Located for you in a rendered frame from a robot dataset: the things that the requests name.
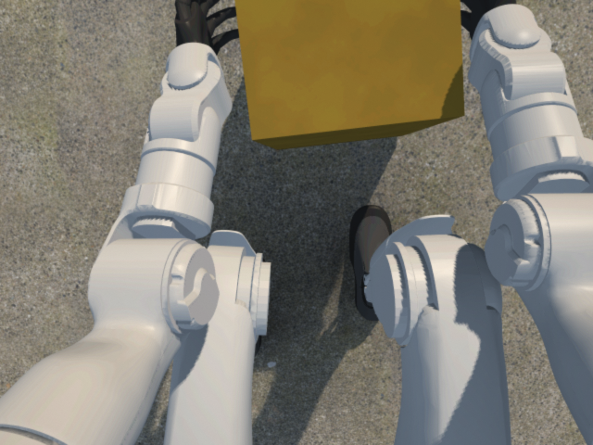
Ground left robot thigh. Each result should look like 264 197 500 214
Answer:
163 245 271 445

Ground carton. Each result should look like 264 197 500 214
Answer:
234 0 465 150

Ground right robot hand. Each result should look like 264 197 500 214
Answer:
461 0 517 40

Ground right robot upper arm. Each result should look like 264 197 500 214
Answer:
485 193 593 445

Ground left robot forearm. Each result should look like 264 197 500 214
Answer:
88 43 233 310

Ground left robot upper arm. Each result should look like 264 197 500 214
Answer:
0 238 220 445

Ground robot right foot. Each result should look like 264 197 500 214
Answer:
349 205 392 321

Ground right robot forearm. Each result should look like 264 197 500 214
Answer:
468 4 593 202

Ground left robot hand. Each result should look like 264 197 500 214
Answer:
174 0 239 56

